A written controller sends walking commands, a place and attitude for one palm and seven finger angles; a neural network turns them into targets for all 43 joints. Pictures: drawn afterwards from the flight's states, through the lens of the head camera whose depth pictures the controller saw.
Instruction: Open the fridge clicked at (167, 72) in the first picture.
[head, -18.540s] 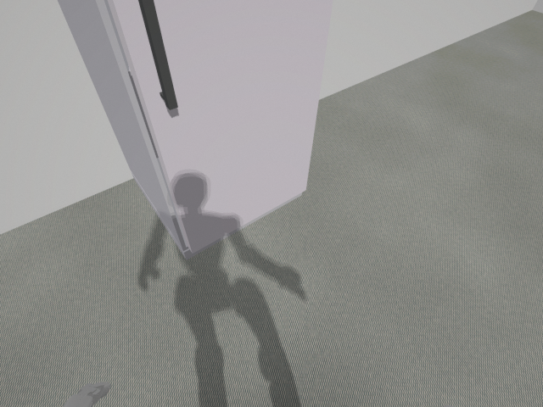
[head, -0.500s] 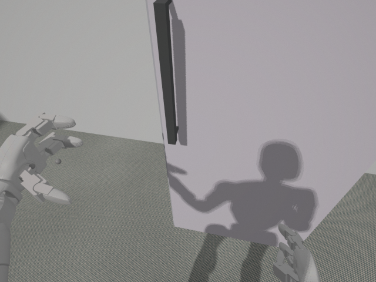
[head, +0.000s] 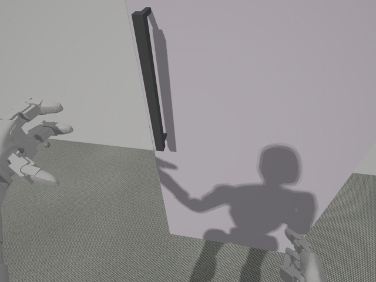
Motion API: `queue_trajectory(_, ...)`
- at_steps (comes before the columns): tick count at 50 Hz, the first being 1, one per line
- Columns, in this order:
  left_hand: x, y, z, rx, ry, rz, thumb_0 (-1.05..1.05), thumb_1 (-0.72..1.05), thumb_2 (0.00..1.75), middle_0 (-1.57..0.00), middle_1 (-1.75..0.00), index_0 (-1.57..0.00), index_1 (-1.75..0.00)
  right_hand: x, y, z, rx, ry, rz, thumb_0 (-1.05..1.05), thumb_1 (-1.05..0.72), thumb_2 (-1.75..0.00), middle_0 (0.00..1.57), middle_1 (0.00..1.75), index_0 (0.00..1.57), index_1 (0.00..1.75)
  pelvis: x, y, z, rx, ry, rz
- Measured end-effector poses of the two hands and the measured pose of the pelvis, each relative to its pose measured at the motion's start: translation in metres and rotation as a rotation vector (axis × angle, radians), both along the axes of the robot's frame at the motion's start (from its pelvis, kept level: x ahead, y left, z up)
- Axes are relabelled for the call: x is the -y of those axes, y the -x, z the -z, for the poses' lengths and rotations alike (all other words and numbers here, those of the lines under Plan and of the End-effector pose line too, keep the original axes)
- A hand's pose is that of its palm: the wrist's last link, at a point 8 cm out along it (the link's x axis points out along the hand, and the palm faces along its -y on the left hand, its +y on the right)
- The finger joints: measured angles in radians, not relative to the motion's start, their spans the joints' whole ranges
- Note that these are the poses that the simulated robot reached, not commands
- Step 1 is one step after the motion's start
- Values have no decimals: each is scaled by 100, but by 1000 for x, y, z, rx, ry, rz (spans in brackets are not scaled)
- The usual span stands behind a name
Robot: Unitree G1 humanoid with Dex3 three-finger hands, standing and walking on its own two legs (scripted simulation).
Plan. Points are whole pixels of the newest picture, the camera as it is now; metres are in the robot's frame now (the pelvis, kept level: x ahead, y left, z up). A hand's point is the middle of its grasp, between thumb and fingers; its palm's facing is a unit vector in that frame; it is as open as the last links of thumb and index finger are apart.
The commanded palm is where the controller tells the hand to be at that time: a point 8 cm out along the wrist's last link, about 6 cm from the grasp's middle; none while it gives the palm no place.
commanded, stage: raise the hand to about handle height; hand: left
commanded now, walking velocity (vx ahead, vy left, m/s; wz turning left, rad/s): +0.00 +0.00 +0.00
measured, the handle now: (154, 91) +0.49 +0.13 +0.19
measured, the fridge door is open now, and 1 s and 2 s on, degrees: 0 0 0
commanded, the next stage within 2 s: move the hooked fingers beside the handle in 0.20 s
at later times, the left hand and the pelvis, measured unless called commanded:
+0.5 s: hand (60, 139) +0.29 +0.26 +0.21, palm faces -0.02 -1.00 -0.09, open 14.0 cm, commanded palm +0.27 +0.31 +0.22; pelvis +0.00 +0.00 +0.00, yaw +0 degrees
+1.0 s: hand (95, 119) +0.36 +0.23 +0.20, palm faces -0.02 -1.00 -0.06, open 14.0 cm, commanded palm +0.33 +0.27 +0.21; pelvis +0.00 +0.01 +0.00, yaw -1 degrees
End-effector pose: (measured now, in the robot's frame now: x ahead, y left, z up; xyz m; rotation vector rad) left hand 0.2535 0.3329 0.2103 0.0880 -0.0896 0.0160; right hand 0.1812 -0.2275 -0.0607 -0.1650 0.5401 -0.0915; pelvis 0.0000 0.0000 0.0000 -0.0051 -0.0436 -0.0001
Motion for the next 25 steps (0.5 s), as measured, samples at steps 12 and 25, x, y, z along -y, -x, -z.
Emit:
queue_trajectory(12,5,-2,-8,17,-17,8,-1,-50,30,-31,-120,-30,-120,-2,-7,0,15,-10,5,1,-90,-90,20,30,20,30,2,-2,0,2,0,0)
queue_trajectory(25,18,-16,-1,23,2,44,-1,-51,30,-31,-120,-30,-120,-10,-2,4,-12,-5,3,1,-90,-90,20,30,20,30,-4,0,0,3,1,-7)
